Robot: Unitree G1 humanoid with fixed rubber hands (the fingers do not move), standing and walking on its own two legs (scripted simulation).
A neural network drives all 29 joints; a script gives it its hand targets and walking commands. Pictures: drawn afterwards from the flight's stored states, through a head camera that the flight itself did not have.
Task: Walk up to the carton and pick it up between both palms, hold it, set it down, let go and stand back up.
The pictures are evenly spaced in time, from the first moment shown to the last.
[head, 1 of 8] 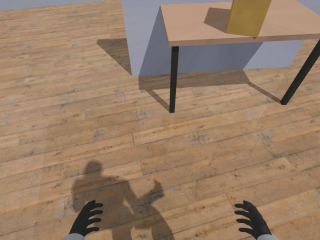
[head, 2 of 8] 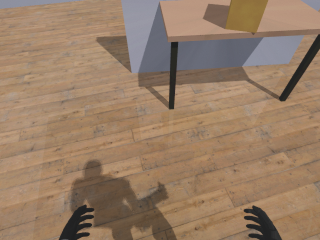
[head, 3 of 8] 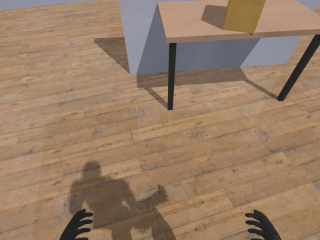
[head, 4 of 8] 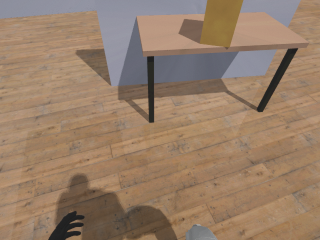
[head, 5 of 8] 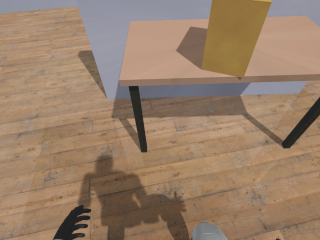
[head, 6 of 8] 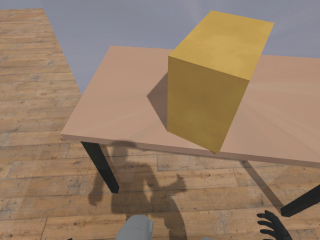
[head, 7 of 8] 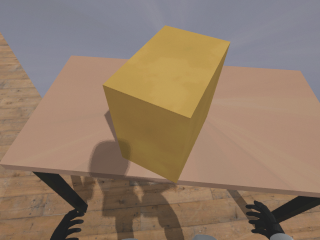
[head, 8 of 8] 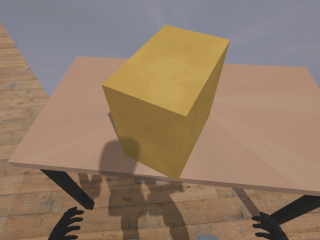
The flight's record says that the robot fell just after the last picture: no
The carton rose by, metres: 0.00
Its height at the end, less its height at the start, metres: +0.00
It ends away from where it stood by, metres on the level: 0.00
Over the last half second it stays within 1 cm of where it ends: yes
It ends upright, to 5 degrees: yes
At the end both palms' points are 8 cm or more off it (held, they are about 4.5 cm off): yes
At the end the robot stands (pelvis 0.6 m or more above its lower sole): yes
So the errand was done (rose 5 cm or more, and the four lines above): no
